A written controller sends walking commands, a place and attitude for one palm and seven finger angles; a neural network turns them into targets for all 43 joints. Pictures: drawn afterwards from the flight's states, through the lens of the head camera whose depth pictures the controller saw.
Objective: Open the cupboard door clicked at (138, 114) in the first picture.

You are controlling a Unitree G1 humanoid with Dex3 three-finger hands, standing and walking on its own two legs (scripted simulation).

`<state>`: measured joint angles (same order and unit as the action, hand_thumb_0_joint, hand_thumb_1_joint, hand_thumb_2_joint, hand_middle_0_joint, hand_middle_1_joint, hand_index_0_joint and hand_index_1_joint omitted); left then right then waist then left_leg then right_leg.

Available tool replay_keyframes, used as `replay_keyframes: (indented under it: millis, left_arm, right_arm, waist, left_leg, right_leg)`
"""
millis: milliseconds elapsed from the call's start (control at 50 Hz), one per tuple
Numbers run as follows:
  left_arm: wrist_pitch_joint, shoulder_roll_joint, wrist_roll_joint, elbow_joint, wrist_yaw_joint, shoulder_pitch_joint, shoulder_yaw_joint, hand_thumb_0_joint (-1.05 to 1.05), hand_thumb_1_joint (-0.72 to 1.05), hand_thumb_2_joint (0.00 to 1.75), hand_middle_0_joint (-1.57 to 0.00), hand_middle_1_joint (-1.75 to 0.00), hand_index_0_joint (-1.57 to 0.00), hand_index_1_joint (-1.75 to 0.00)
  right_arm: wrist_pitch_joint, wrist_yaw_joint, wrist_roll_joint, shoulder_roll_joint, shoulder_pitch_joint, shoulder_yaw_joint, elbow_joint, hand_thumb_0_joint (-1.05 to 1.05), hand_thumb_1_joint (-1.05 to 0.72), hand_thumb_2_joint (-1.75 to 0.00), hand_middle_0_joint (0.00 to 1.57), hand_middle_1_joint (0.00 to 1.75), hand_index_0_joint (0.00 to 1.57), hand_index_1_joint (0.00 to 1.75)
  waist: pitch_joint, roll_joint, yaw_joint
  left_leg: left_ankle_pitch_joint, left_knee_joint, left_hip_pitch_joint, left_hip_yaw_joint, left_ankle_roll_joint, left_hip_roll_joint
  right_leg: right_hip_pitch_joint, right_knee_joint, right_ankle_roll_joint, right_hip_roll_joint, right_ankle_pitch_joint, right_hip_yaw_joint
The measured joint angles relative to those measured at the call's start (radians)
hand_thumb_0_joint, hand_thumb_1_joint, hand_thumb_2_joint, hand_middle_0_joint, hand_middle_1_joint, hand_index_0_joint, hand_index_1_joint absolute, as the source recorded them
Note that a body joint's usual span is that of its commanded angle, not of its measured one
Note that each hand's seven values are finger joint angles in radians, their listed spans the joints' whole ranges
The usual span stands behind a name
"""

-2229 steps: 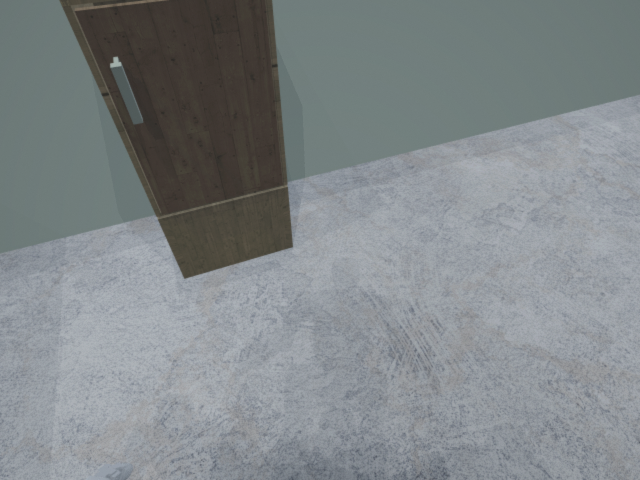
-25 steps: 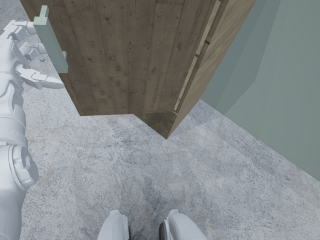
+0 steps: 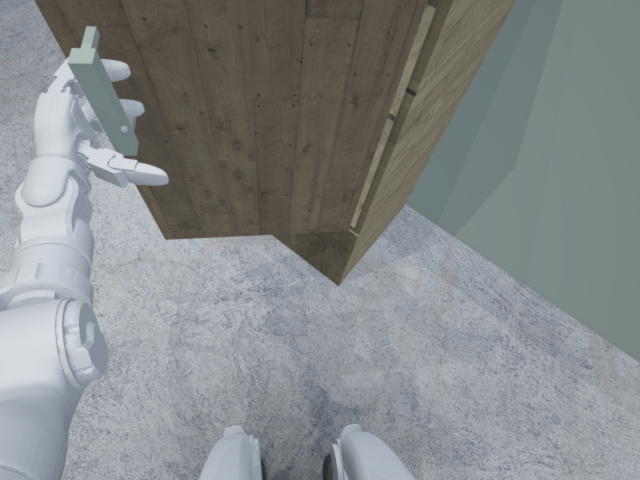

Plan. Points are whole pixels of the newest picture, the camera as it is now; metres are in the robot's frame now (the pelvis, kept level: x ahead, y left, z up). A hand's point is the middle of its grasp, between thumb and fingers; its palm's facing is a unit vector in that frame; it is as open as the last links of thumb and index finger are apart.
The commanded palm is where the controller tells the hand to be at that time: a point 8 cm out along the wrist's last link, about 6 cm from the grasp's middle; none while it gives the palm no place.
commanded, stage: slide the fingers in behind the handle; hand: left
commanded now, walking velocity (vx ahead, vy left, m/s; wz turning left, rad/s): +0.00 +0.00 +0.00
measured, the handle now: (110, 95) +0.57 +0.21 +0.09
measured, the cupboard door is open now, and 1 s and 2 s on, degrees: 44 44 61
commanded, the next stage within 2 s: close the thumb around the handle in 0.56 s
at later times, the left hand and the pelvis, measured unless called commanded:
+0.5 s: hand (127, 131) +0.51 +0.19 +0.09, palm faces +0.01 -1.00 -0.01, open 14.0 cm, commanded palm +0.49 +0.23 +0.09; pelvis +0.00 +0.00 +0.00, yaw +0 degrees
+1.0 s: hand (127, 132) +0.51 +0.19 +0.09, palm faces +0.03 -1.00 -0.02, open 10.8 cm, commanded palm +0.49 +0.22 +0.09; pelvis +0.00 +0.00 +0.00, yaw +1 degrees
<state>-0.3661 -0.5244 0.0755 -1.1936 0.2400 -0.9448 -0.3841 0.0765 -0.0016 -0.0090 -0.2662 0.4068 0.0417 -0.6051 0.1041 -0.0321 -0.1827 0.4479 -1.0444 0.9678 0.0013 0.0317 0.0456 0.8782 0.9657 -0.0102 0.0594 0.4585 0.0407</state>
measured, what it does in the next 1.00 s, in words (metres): stands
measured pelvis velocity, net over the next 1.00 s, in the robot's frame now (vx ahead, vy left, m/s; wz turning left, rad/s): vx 0.00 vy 0.00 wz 0.02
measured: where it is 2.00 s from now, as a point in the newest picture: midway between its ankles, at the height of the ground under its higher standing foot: outside the picture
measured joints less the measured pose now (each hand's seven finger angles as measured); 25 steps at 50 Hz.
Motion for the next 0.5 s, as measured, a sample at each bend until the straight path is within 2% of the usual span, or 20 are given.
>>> replay_keyframes:
  millis: [220,500]
  left_arm:
    - [-0.003,0.008,0.011,-0.005,-0.006,-0.007,0.021,-0.02,-0.5,0.3,-0.3,-1.2,-0.3,-1.2]
    - [-0.005,0.01,0.014,-0.002,-0.001,0.004,0.006,-0.02,-0.5,0.3,-0.3,-1.2,-0.29,-1.2]
  right_arm:
    - [-0.006,0.001,0.001,-0.003,0.006,-0.005,-0.013,0.0,-0.9,-0.9,0.2,0.3,0.2,0.3]
    - [-0.007,0.002,0.002,-0.007,0.003,-0.007,-0.014,0.0,-0.9,-0.9,0.2,0.3,0.2,0.3]
  waist:
    - [-0.002,0.0,0.003]
    - [0.001,-0.001,0.005]
  left_leg:
    - [-0.003,0.0,0.003,-0.008,-0.006,-0.001]
    - [-0.004,0.004,-0.004,-0.004,-0.006,0.0]
  right_leg:
    - [0.002,0.004,-0.006,0.0,0.001,0.007]
    - [-0.002,0.001,-0.006,0.001,-0.001,0.003]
